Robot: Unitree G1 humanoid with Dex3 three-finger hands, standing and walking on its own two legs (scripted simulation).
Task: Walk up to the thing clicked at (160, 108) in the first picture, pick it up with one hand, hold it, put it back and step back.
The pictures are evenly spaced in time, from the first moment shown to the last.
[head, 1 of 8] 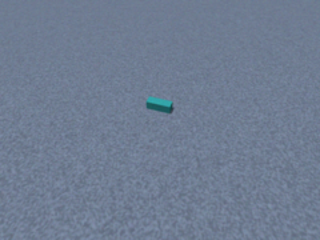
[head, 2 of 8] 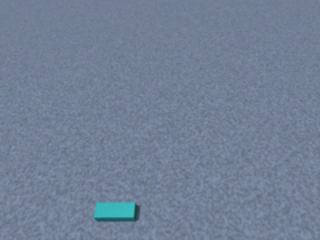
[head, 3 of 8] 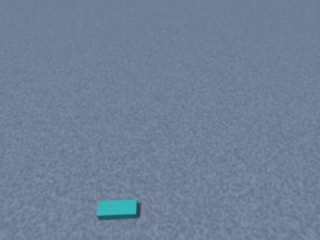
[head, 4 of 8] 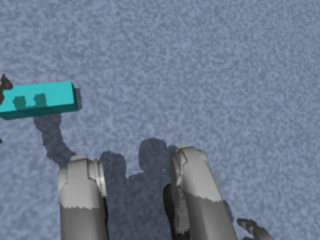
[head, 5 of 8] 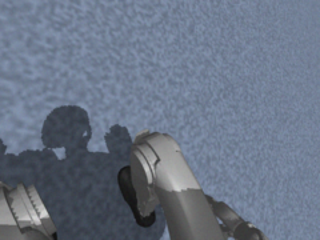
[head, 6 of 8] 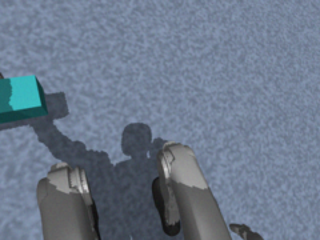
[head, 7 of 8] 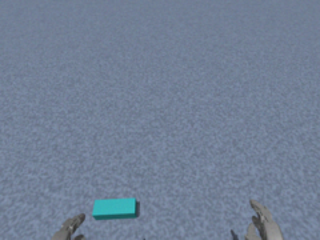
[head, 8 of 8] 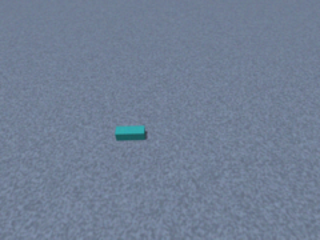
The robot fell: no
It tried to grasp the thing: yes
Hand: left
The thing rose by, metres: 0.66
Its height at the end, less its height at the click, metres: +0.00
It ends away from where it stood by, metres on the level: 0.03
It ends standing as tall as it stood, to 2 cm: yes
